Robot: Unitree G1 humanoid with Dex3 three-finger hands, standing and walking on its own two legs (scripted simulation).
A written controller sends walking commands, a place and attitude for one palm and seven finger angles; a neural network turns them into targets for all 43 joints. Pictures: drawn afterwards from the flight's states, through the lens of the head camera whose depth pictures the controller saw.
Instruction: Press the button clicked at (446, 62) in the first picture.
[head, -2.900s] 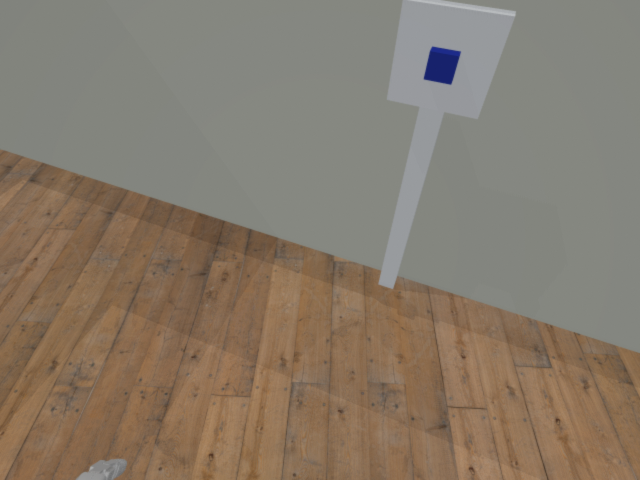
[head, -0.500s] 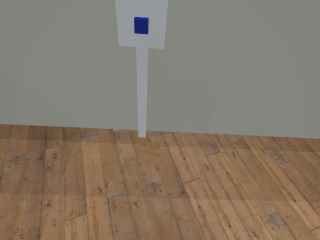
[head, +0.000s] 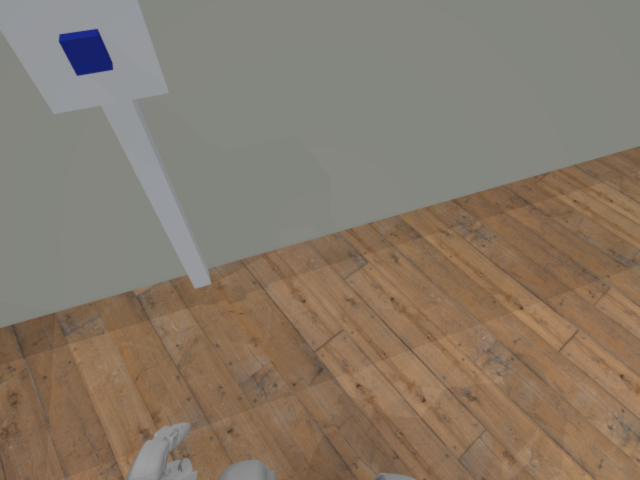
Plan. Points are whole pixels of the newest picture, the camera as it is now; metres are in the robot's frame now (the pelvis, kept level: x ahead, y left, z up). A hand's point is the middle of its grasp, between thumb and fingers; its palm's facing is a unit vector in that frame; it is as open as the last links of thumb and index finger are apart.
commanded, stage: turn to face it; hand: left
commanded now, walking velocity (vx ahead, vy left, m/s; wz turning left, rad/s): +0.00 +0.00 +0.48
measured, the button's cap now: (87, 51) +0.76 +0.41 +0.12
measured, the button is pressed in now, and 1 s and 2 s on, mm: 0 0 0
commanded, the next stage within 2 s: take the last steps up to it in 0.58 s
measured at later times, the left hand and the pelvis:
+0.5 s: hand out of the picture +0.04 +0.22 -0.15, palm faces +0.20 -0.95 -0.25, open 7.4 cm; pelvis +0.03 +0.01 +0.02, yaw +10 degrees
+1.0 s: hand out of the picture -0.06 +0.18 -0.17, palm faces +0.37 -0.92 -0.16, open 7.4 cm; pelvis +0.04 +0.02 +0.01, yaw +17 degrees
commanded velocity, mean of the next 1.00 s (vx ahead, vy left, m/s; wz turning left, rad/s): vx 0.10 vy -0.01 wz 0.22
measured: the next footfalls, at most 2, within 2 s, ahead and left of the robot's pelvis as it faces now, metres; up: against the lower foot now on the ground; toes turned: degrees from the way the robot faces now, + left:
left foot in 0.14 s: +0.07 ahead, +0.12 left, +0.00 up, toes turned +11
right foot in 0.56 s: +0.08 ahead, -0.12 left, +0.00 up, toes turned +7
